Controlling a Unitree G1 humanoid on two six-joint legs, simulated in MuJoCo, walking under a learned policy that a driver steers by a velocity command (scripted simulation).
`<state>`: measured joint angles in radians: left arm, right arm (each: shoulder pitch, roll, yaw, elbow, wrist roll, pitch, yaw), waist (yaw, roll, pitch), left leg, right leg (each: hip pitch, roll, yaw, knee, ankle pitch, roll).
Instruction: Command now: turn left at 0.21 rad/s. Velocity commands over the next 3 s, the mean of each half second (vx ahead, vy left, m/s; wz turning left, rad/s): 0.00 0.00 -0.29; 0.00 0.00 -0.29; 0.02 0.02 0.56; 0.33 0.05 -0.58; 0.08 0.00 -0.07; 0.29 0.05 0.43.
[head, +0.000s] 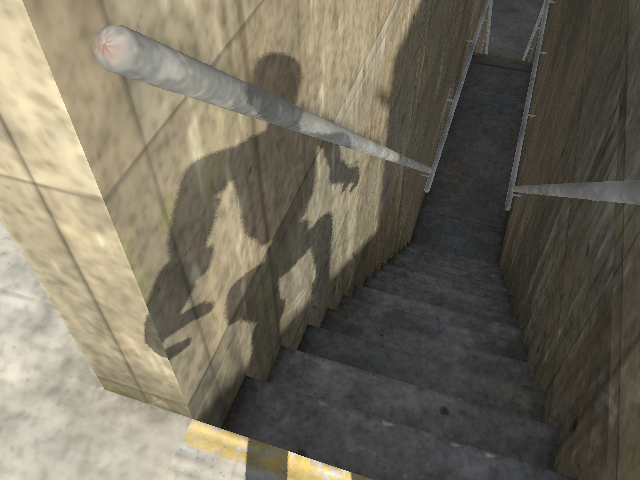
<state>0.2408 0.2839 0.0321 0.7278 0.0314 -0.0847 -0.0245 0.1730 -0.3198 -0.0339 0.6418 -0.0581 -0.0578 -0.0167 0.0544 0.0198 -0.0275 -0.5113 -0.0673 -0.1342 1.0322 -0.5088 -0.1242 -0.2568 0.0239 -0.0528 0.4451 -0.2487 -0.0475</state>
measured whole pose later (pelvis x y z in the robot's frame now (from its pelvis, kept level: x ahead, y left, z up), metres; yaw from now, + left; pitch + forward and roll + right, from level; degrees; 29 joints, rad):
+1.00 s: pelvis +0.02 -0.08 -0.01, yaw -20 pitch +1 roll +1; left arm 0.17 0.23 0.02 0.59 -0.01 -0.12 -0.08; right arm 0.34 -0.29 -0.03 0.83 -0.02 -0.04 0.04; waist -0.05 0.03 0.01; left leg -0.37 0.10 -0.01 0.77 -0.28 -0.12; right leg -0.31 0.08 -0.01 0.58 -0.30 -0.10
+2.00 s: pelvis +0.21 +0.02 +0.00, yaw -20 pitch +5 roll -1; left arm 0.22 0.22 0.03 0.85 0.03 -0.08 -0.09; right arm 0.40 -0.24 -0.03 0.91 -0.10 -0.13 -0.03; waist -0.02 -0.02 -0.08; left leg 0.04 0.03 0.39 0.26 -0.37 0.00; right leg -0.77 -0.08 0.02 0.89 -0.05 0.03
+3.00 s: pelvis +0.38 +0.06 -0.08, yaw -7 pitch +4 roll -5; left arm 0.51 0.26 0.03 0.83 0.02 -0.12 -0.02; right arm 0.02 -0.35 -0.04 0.59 -0.03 0.02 0.03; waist 0.17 0.02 -0.03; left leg -0.86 -0.06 -0.18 1.66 -0.67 -0.05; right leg -0.51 0.09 0.00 1.05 -0.61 -0.04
